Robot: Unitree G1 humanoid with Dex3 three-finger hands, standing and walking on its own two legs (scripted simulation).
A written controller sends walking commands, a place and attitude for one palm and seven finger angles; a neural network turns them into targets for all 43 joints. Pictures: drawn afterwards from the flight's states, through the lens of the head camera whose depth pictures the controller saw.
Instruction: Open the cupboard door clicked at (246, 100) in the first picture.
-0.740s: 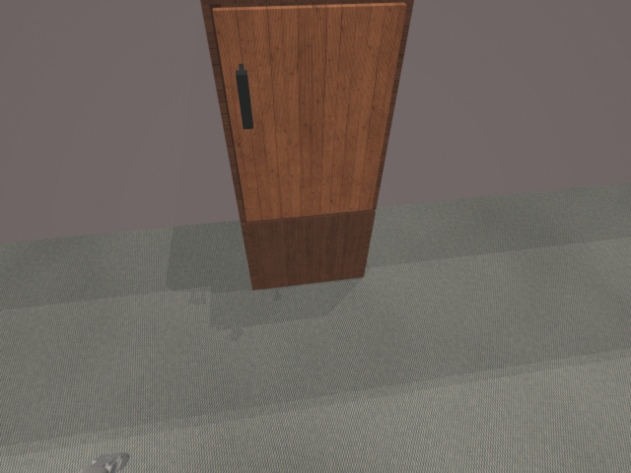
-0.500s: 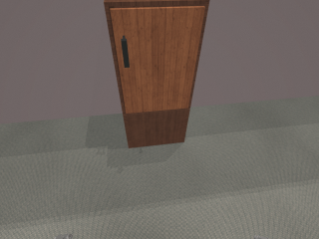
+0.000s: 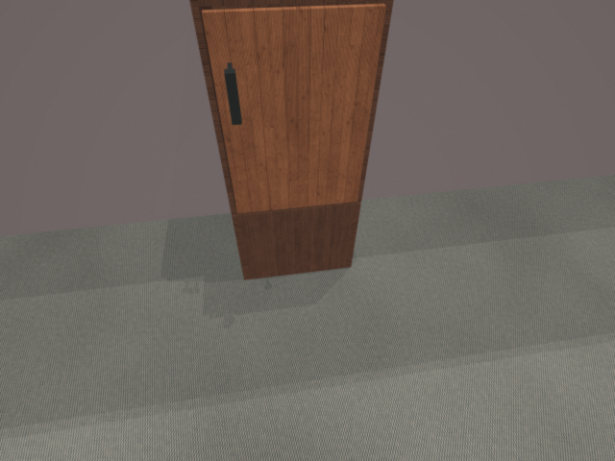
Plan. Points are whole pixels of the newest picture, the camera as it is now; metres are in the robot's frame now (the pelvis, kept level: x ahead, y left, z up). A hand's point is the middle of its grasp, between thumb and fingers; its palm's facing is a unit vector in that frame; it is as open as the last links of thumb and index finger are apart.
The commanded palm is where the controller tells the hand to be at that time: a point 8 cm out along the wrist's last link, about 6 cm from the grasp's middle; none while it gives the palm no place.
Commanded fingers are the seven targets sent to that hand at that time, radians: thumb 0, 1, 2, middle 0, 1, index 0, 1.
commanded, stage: stand and wait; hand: left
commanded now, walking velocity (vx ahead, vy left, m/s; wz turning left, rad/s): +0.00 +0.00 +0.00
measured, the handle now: (233, 93) +0.88 +0.23 +0.05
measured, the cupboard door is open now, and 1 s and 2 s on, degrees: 0 0 0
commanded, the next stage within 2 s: look at it before walking up in 0.08 s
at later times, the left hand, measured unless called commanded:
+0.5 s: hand out of the picture +0.08 +0.24 -0.15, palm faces -0.03 -0.94 -0.34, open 7.4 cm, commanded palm none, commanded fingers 0.00 0.90 0.90 -0.20 -0.30 -0.20 -0.30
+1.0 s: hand out of the picture +0.08 +0.24 -0.15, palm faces +0.00 -0.94 -0.34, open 7.4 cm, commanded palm none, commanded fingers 0.00 0.90 0.90 -0.20 -0.30 -0.20 -0.30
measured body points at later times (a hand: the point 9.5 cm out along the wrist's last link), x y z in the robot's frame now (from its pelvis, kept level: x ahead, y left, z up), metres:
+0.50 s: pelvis +0.00 +0.00 +0.00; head +0.00 -0.01 +0.45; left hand +0.08 +0.29 -0.13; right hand +0.08 -0.30 -0.13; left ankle +0.00 +0.12 -0.74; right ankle +0.01 -0.13 -0.74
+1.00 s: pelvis +0.00 -0.01 +0.00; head +0.01 -0.01 +0.45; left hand +0.08 +0.29 -0.13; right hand +0.09 -0.30 -0.14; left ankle +0.00 +0.12 -0.74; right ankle +0.01 -0.13 -0.74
